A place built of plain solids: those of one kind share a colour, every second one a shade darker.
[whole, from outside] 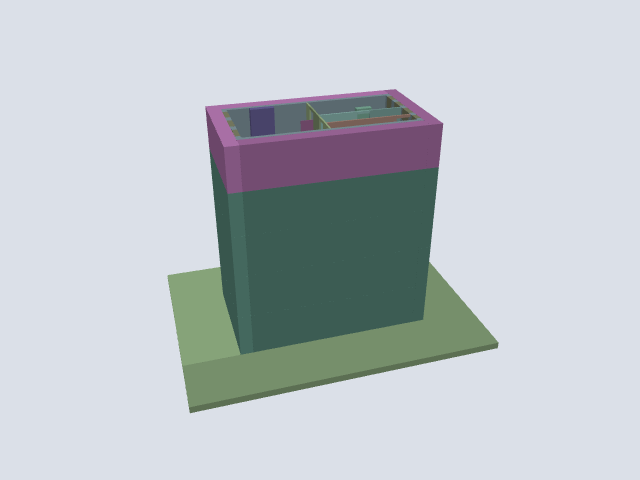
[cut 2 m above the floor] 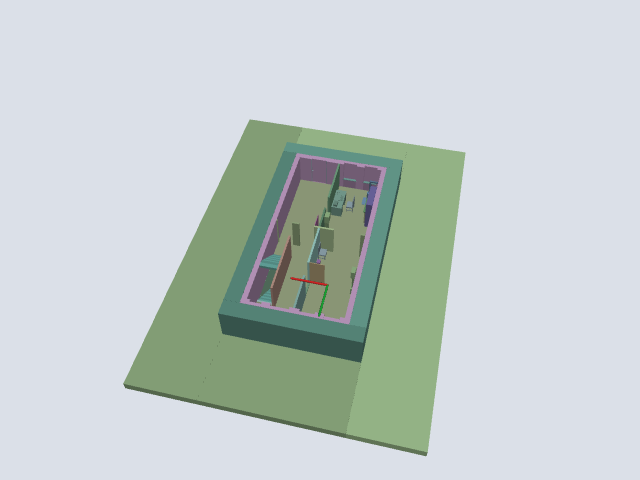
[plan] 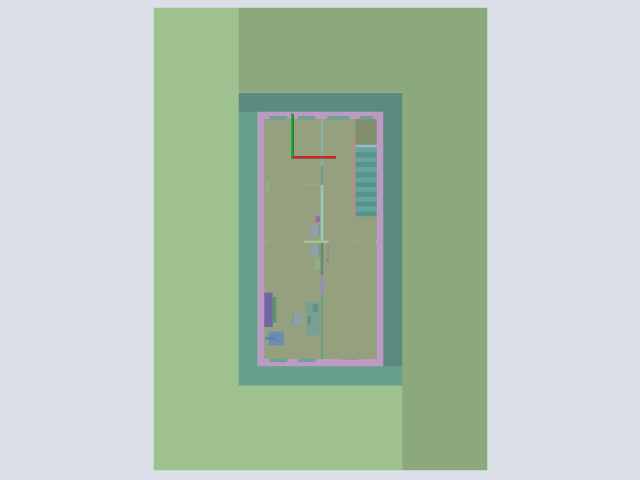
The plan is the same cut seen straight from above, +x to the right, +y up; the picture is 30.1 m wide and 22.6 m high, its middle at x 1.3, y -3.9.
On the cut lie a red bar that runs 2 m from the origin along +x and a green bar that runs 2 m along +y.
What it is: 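A canal house whose stairs hang one over the other in one walled lane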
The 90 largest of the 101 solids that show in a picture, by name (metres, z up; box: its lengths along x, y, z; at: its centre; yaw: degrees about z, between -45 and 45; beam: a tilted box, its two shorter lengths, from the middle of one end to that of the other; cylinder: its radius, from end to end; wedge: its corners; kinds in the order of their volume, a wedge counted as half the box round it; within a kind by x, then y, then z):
{
 "wall_fill_storey_1": {"box": [0.9, 11.99, 3.41], "at": [-2.08, -3.85, 1.43]},
 "wall_fill_storey_2": {"box": [7.7, 0.9, 3.41], "at": [1.32, -10.3, 1.43]},
 "wall_fill_storey_3": {"box": [7.7, 0.9, 3.19], "at": [1.32, -10.3, 4.73]},
 "wall_fill_storey_4": {"box": [7.7, 0.9, 2.99], "at": [1.32, -10.3, 7.82]},
 "wall_fill_storey_5": {"box": [7.7, 0.9, 3.0], "at": [1.32, -10.3, 10.81]},
 "wall_fill_storey_6": {"box": [7.7, 0.9, 3.41], "at": [1.32, 2.59, 1.43]},
 "wall_fill_storey_7": {"box": [7.7, 0.9, 3.19], "at": [1.32, 2.59, 4.73]},
 "wall_fill_storey_8": {"box": [7.7, 0.9, 2.99], "at": [1.32, 2.59, 7.82]},
 "wall_fill_storey_9": {"box": [7.7, 0.9, 3.0], "at": [1.32, 2.59, 10.81]},
 "wall_fill_storey_10": {"box": [0.9, 11.99, 3.41], "at": [4.72, -3.85, 1.43]},
 "wall_fill_storey_11": {"box": [0.9, 11.99, 3.19], "at": [4.72, -3.85, 4.73]},
 "wall_fill_storey_12": {"box": [0.9, 11.99, 2.99], "at": [4.72, -3.85, 7.82]},
 "wall_fill_storey_13": {"box": [0.9, 11.99, 3.0], "at": [4.72, -3.85, 10.81]},
 "ground_garden_1": {"box": [4.0, 21.79, 0.5], "at": [-4.53, -3.85, -0.27]},
 "ground_garden_2": {"box": [7.7, 4.0, 0.5], "at": [1.32, -12.75, -0.27]},
 "ground_garden_3": {"box": [7.7, 4.0, 0.5], "at": [1.32, 5.04, -0.27]},
 "ground_garden_4": {"box": [4.0, 21.79, 0.5], "at": [7.17, -3.85, -0.27]},
 "wall_fill_attic_1": {"box": [0.9, 11.99, 2.96], "at": [-2.08, -3.85, 13.79]},
 "wall_fill_attic_2": {"box": [7.7, 0.9, 2.96], "at": [1.32, -10.3, 13.79]},
 "wall_fill_attic_3": {"box": [7.7, 0.9, 2.96], "at": [1.32, 2.59, 13.79]},
 "wall_fill_attic_4": {"box": [0.9, 11.99, 2.96], "at": [4.72, -3.85, 13.79]},
 "wall_storey_1": {"box": [0.3, 11.99, 3.41], "at": [-1.48, -3.85, 1.43]},
 "wall_storey_2": {"box": [0.55, 0.34, 3.41], "at": [-1.35, -9.68, 1.43]},
 "wall_storey_3": {"box": [0.55, 0.34, 3.41], "at": [-1.35, 1.97, 1.43]},
 "wall_storey_4": {"box": [0.83, 0.2, 2.14], "at": [-0.66, -9.75, 1.72]},
 "wall_storey_5": {"box": [0.83, 0.34, 0.92], "at": [-0.66, -9.68, 0.19]},
 "wall_storey_6": {"box": [0.83, 0.2, 2.14], "at": [-0.66, 2.04, 1.72]},
 "wall_storey_7": {"box": [0.5, 0.34, 3.41], "at": [0.01, -9.68, 1.43]},
 "wall_storey_8": {"box": [0.5, 0.34, 3.41], "at": [0.01, 1.97, 1.43]},
 "wall_storey_9": {"box": [0.83, 0.2, 2.14], "at": [0.67, -9.75, 1.72]},
 "wall_storey_10": {"box": [0.83, 0.34, 0.92], "at": [0.67, -9.68, 0.19]},
 "wall_storey_11": {"box": [0.83, 0.2, 2.14], "at": [0.67, 2.04, 1.72]},
 "wall_storey_12": {"box": [0.55, 0.34, 3.41], "at": [1.36, 1.97, 1.43]},
 "wall_storey_13": {"box": [1.13, 0.34, 3.41], "at": [1.65, -9.68, 1.43]},
 "wall_storey_14": {"box": [1.04, 0.2, 2.14], "at": [2.16, 2.04, 1.72]},
 "wall_storey_15": {"box": [1.0, 0.3, 2.2], "at": [2.72, -9.7, 1.1]},
 "wall_storey_16": {"box": [0.48, 0.34, 3.41], "at": [2.91, 1.97, 1.43]},
 "wall_storey_17": {"box": [0.64, 0.2, 2.14], "at": [3.48, 2.04, 1.72]},
 "wall_storey_18": {"box": [1.06, 0.34, 3.41], "at": [3.75, -9.68, 1.43]},
 "wall_storey_19": {"box": [0.48, 0.34, 3.41], "at": [4.04, 1.97, 1.43]},
 "wall_storey_20": {"box": [0.3, 11.99, 3.41], "at": [4.12, -3.85, 1.43]},
 "wall_attic_1": {"box": [0.3, 11.99, 2.96], "at": [-1.48, -3.85, 13.79]},
 "wall_attic_2": {"box": [0.3, 11.99, 2.96], "at": [4.12, -3.85, 13.79]},
 "floor_storey_1": {"box": [4.3, 11.31, 0.27], "at": [0.82, -3.85, -0.14]},
 "floor_storey_2": {"box": [1.0, 6.79, 0.27], "at": [3.48, -6.12, -0.14]},
 "floor_storey_3": {"box": [1.0, 1.22, 0.27], "at": [3.48, 1.19, -0.14]},
 "wall_basement_1": {"box": [0.3, 11.99, 2.84], "at": [4.12, -3.85, -1.69]},
 "wall_breastf_1": {"box": [0.41, 1.62, 3.14], "at": [-1.12, -7.19, 1.57]},
 "wall_breastf_2": {"box": [0.41, 1.62, 2.69], "at": [-1.12, -7.19, 13.93]},
 "step_stair_1": {"box": [1.0, 0.23, 0.26], "at": [3.48, -2.67, 0.08]},
 "step_stair_2": {"box": [1.0, 0.23, 0.29], "at": [3.48, -2.44, 0.28]},
 "step_stair_3": {"box": [1.0, 0.23, 0.29], "at": [3.48, -2.21, 0.49]},
 "step_stair_4": {"box": [1.0, 0.23, 0.29], "at": [3.48, -1.98, 0.7]},
 "step_stair_5": {"box": [1.0, 0.23, 0.29], "at": [3.48, -1.75, 0.92]},
 "step_stair_6": {"box": [1.0, 0.23, 0.29], "at": [3.48, -1.52, 1.13]},
 "step_stair_7": {"box": [1.0, 0.23, 0.29], "at": [3.48, -1.29, 1.34]},
 "step_stair_8": {"box": [1.0, 0.23, 0.29], "at": [3.48, -1.06, 1.56]},
 "step_stair_9": {"box": [1.0, 0.23, 0.29], "at": [3.48, -0.83, 1.77]},
 "step_stair_10": {"box": [1.0, 0.23, 0.29], "at": [3.48, -0.6, 1.98]},
 "step_stair_11": {"box": [1.0, 0.29, 2.22], "at": [3.48, -0.32, -1.9]},
 "step_stair_12": {"box": [1.0, 0.29, 2.42], "at": [3.48, -0.09, -1.8]},
 "step_stair_13": {"box": [1.0, 0.29, 2.62], "at": [3.48, 0.14, -1.7]},
 "step_stair_14": {"box": [1.0, 0.29, 2.81], "at": [3.48, 0.38, -1.6]},
 "wall_corewall_1": {"box": [0.12, 2.6, 2.69], "at": [1.4, -2.62, 13.93]},
 "wall_corewall_2": {"box": [0.12, 2.62, 3.14], "at": [1.4, -2.61, 1.57]},
 "wall_corewall_3": {"box": [0.12, 2.25, 2.69], "at": [1.4, 0.68, 13.93]},
 "wall_corewall_4": {"box": [0.12, 2.2, 3.14], "at": [1.4, 0.7, 1.57]},
 "wall_spine_1": {"box": [0.12, 4.77, 2.69], "at": [2.92, -1.54, 13.93]},
 "wall_spine_2": {"box": [0.12, 3.81, 3.14], "at": [2.92, -1.06, 1.57]},
 "wall_spine_3": {"box": [0.12, 0.96, 0.19], "at": [2.92, 1.32, 15.18]},
 "wall_partS_1": {"box": [0.27, 0.12, 3.14], "at": [-1.19, -3.98, 1.57]},
 "wall_partS_2": {"box": [0.8, 0.12, 2.69], "at": [-0.93, -3.98, 13.93]},
 "wall_partS_3": {"box": [1.35, 0.12, 2.69], "at": [1.05, -3.98, 13.93]},
 "wall_partS_4": {"box": [1.17, 0.12, 3.14], "at": [1.12, -3.98, 1.57]},
 "wall_partS_5": {"box": [0.42, 0.12, 3.14], "at": [2.82, -3.98, 1.57]},
 "wall_partS_6": {"box": [1.38, 0.12, 2.69], "at": [3.28, -3.98, 13.93]},
 "wall_roomf_1": {"box": [0.12, 3.06, 3.14], "at": [1.4, -7.98, 1.57]},
 "wall_roomf_2": {"box": [0.12, 1.53, 3.14], "at": [1.4, -4.8, 1.57]},
 "racking_1": {"box": [0.41, 1.13, 2.04], "at": [-1.08, 0.05, 13.61]},
 "wall_head_attic_1": {"box": [0.83, 0.34, 0.79], "at": [-0.66, 1.97, 14.88]},
 "wall_head_attic_2": {"box": [1.04, 0.34, 0.79], "at": [2.16, 1.97, 14.88]},
 "floor_stair_hda_1": {"box": [1.0, 0.12, 3.01], "at": [3.48, 0.52, -1.51]},
 "writing_desk_1": {"box": [0.65, 1.56, 0.03], "at": [0.97, -7.61, 0.76]},
 "writing_desk_2": {"box": [0.64, 0.5, 0.74], "at": [0.98, -7.1, 0.37]},
 "longcase_clock_1": {"box": [0.24, 0.44, 0.58], "at": [-1.16, -1.37, 1.79]},
 "longcase_clock_2": {"box": [0.28, 0.41, 0.56], "at": [1.16, -5.05, 1.76]},
 "door_leaf_corewall_1": {"box": [0.87, 0.04, 1.97], "at": [0.9, -1.32, 1.07]},
 "door_leaf_partS_1": {"box": [0.04, 0.87, 1.97], "at": [0.39, -4.48, 13.66]},
 "stove_1": {"box": [0.73, 0.65, 0.05], "at": [-0.76, -8.53, -0.01]},
 "parlour_chair_1": {"box": [0.45, 0.5, 0.1], "at": [1.06, -4.36, 0.4]}
}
